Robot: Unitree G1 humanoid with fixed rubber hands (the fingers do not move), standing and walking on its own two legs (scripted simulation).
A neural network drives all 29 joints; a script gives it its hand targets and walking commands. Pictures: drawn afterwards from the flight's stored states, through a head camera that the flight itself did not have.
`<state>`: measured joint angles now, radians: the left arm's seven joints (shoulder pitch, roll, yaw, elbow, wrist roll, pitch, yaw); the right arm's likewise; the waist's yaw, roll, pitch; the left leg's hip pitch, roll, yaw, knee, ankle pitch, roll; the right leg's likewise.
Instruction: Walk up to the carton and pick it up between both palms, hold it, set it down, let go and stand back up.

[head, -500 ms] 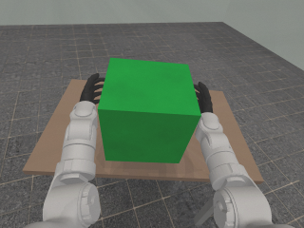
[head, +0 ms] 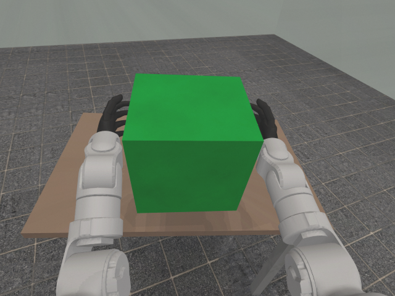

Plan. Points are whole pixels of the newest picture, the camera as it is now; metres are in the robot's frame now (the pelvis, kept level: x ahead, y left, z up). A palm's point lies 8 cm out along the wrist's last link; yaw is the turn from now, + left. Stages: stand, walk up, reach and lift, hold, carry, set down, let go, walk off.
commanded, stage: reach and lift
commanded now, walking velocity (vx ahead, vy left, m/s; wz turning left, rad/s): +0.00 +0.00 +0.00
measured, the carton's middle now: (188, 145) +0.39 +0.01 +0.13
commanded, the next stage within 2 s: hold in 0.90 s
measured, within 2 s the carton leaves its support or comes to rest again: neither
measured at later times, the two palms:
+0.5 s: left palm (108, 126) +0.37 +0.16 +0.19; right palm (269, 130) +0.37 -0.15 +0.19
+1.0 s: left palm (106, 124) +0.36 +0.16 +0.20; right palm (271, 127) +0.36 -0.15 +0.20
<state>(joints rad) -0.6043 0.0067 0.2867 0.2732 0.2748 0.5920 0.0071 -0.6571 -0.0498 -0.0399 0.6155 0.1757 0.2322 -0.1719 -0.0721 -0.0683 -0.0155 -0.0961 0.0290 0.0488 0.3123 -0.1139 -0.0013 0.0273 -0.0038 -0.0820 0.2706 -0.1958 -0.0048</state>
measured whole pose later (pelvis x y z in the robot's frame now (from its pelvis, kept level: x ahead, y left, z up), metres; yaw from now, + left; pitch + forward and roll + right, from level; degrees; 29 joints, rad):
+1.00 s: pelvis +0.00 +0.00 +0.00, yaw +0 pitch -6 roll -1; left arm -0.61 0.02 0.28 0.15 0.26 0.73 0.00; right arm -0.70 -0.09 0.02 0.54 0.28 0.35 -0.21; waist -0.10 -0.05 -0.03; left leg -0.10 0.02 0.02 0.33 -0.13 -0.01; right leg 0.04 0.00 -0.07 0.27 -0.20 -0.01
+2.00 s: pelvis +0.00 +0.00 +0.00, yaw -1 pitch -6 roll -1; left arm -0.61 0.00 0.32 0.11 0.26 0.80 0.00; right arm -0.74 -0.11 0.03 0.51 0.31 0.45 -0.22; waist -0.08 -0.04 -0.08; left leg -0.09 0.02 0.02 0.33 -0.13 -0.01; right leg 0.03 0.01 -0.04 0.28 -0.20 -0.01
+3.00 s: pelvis +0.00 +0.00 +0.00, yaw -1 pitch -6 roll -1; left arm -0.62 0.01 0.31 0.13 0.27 0.79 -0.01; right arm -0.74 -0.10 0.01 0.50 0.30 0.46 -0.23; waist -0.08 -0.04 -0.08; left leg -0.10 0.02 0.00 0.34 -0.13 -0.01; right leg 0.02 0.02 -0.04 0.29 -0.20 -0.01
